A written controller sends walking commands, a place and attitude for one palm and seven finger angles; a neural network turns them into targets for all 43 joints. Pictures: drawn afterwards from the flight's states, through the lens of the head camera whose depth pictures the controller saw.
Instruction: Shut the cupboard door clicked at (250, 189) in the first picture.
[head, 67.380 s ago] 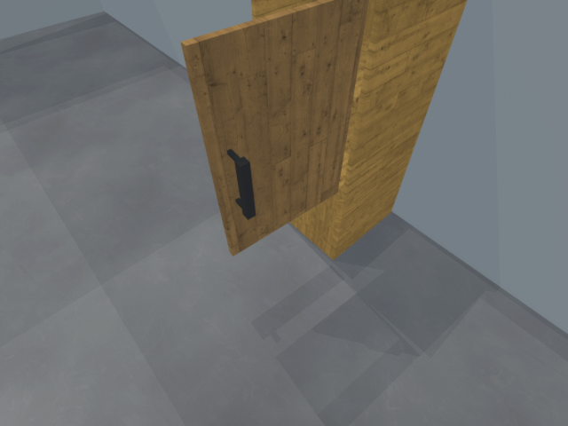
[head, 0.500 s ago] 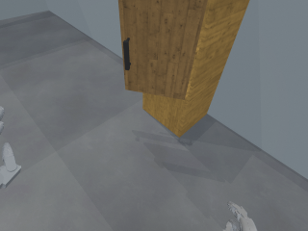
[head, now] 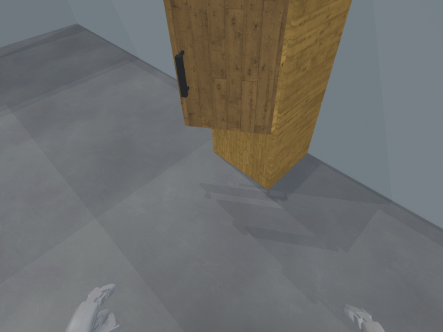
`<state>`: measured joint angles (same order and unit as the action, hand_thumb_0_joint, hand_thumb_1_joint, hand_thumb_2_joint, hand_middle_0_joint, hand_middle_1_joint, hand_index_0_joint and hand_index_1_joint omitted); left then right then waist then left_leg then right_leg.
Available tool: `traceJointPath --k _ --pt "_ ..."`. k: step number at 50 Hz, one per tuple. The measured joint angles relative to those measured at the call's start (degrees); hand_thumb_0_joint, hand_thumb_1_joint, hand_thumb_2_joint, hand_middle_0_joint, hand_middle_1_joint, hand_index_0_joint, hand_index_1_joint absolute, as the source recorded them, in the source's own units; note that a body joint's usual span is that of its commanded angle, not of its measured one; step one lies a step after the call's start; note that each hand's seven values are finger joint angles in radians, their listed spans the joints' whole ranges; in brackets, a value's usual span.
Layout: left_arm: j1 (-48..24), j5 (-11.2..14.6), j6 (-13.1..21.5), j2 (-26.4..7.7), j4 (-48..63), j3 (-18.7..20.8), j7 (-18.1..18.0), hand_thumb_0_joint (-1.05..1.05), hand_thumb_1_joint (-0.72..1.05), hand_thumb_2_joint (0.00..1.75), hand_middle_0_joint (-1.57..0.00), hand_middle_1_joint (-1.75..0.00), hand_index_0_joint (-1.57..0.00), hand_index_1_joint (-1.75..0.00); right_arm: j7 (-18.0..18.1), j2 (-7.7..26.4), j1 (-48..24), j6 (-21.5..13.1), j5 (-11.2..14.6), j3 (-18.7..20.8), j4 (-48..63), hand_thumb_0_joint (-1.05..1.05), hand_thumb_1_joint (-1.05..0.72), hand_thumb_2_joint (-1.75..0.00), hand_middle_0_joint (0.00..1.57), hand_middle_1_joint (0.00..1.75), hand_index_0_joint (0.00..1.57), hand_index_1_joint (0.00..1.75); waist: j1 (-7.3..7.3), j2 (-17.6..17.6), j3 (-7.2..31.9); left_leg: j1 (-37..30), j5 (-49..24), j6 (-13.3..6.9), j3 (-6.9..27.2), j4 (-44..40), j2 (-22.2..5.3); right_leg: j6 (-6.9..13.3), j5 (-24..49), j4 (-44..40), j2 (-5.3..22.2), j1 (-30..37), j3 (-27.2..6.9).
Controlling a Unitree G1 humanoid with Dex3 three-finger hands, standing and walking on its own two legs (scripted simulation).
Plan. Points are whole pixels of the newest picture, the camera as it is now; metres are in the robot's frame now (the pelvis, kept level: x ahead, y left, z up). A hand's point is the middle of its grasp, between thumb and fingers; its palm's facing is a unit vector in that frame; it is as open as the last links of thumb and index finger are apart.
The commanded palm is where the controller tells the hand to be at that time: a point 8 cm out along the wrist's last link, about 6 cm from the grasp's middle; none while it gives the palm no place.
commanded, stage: let the arm hang, fingers relaxed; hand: left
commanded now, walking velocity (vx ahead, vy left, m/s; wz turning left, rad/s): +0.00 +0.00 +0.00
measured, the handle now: (183, 74) +1.01 +0.20 -0.06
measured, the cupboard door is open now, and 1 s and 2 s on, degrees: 34 34 34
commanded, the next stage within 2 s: look to check the result in 0.90 s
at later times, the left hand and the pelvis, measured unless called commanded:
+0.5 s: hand out of the picture +0.01 +0.20 -0.15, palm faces +0.01 -0.95 -0.32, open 7.4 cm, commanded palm none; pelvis +0.01 -0.03 +0.01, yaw +0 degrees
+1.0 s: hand out of the picture +0.07 +0.16 -0.16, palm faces +0.00 -0.97 -0.25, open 7.4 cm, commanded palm none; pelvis +0.03 -0.04 +0.02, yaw +0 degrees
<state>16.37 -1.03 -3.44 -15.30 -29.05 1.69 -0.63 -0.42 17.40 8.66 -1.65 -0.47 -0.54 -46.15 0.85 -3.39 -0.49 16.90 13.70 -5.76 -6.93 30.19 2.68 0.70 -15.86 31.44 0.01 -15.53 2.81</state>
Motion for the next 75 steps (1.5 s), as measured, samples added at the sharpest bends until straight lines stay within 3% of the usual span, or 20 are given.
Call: traceJointPath --k 5,8,19,27,40,75 --pt "0.91 0.06 -0.05 4.52 -15.20 -3.11 0.23 0.01 0.91 0.90 -0.20 -0.30 -0.20 -0.30 -0.01 -1.32 3.26 1.91 -0.61 -0.27 -4.93 0.01 -0.91 -0.90 0.20 0.30 0.20 0.30 0.38 5.31 -2.07 -1.37 -1.21 1.08 0.58 -1.93 -0.48 1.17 0.77 -1.64 -0.62 1.33 0.52" --pt "0.90 0.14 0.86 3.25 -20.89 -1.72 -0.41 -0.01 0.97 0.90 -0.21 -0.30 -0.21 -0.30 0.24 -2.40 5.60 2.81 -0.67 -0.23 -8.52 0.01 -0.91 -0.90 0.20 0.30 0.20 0.30 -0.30 7.23 -2.75 -1.88 -2.04 1.78 1.62 -3.15 -0.98 1.91 1.83 -3.96 -1.26 2.58 1.51" --pt "1.04 0.34 2.67 0.44 -34.21 -1.16 -0.07 0.00 0.92 0.90 -0.21 -0.30 -0.20 -0.30 1.39 -2.55 6.72 2.75 -0.09 0.82 -16.04 0.01 -0.91 -0.90 0.20 0.30 0.20 0.30 -0.74 2.87 -2.14 -5.41 -3.33 2.42 1.98 -6.78 -1.71 2.43 4.41 -9.97 -2.38 7.13 1.59" --pt "-2.01 0.29 3.39 -0.15 -35.66 -0.97 -0.47 0.00 0.91 0.90 -0.20 -0.30 -0.20 -0.30 1.18 -3.62 4.26 2.13 -0.15 0.48 -17.42 0.01 -0.91 -0.90 0.20 0.30 0.20 0.30 -0.73 1.01 -0.92 -7.28 -4.01 2.57 1.41 -9.00 -1.58 2.48 4.64 -11.05 -2.36 8.28 0.93" --pt "-6.03 0.28 4.23 1.81 -34.94 -1.48 -0.32 0.00 0.90 0.90 -0.20 -0.30 -0.20 -0.30 1.32 -3.20 2.37 1.49 -0.25 0.52 -18.68 0.01 -0.91 -0.90 0.20 0.30 0.20 0.30 -0.34 3.09 -0.44 -9.08 -4.08 3.23 1.55 -11.07 -1.62 2.89 4.35 -12.55 -2.58 9.81 0.87" --pt "-5.67 0.41 4.29 0.53 -36.28 -1.10 -0.74 0.00 0.90 0.90 -0.20 -0.30 -0.20 -0.30 1.85 -2.25 0.52 1.59 -0.11 0.50 -18.68 0.01 -0.91 -0.90 0.20 0.30 0.20 0.30 -0.70 2.76 -1.02 -12.00 -2.27 4.85 1.88 -12.54 -2.48 4.06 2.94 -15.03 -3.69 13.16 0.77"
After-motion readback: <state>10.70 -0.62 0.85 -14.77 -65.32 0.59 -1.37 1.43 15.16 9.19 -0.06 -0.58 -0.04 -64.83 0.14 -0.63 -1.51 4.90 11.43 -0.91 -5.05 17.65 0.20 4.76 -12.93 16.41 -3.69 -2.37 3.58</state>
